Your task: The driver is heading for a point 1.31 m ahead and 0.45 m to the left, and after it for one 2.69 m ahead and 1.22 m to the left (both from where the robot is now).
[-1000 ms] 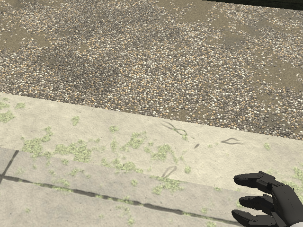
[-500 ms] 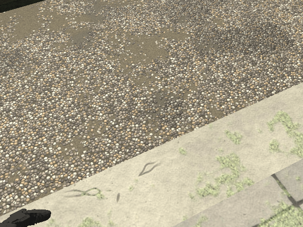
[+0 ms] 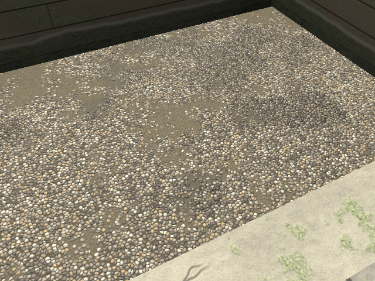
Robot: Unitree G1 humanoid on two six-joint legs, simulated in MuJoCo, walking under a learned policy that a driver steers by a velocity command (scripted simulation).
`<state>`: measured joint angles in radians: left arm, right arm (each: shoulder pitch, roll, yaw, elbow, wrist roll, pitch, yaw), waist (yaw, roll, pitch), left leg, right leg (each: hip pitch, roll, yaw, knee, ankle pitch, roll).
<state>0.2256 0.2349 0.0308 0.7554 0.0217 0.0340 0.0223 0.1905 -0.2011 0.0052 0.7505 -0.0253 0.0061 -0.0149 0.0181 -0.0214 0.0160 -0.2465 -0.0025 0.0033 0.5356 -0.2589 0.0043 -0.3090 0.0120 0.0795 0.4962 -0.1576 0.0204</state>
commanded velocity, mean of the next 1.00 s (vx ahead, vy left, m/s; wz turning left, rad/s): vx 0.07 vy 0.00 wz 0.00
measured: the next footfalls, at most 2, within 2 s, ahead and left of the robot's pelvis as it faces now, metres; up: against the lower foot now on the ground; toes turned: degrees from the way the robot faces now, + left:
left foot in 1.48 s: +0.37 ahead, +0.17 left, +0.00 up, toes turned +26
right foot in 1.86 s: +0.46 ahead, +0.09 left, +0.00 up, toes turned +41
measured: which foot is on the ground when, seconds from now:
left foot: down 0.00-1.00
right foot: down 0.00-1.00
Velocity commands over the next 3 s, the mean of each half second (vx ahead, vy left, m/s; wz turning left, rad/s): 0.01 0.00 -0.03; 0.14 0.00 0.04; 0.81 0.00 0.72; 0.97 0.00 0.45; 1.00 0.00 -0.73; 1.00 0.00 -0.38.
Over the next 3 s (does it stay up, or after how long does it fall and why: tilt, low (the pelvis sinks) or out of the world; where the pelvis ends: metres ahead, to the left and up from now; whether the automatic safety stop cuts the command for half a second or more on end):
stays up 0.25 0.00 -0.02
